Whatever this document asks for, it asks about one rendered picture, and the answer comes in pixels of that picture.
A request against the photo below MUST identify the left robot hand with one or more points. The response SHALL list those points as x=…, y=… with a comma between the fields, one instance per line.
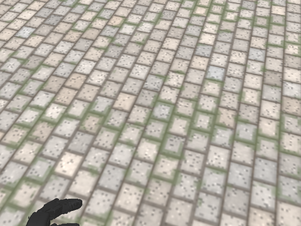
x=52, y=210

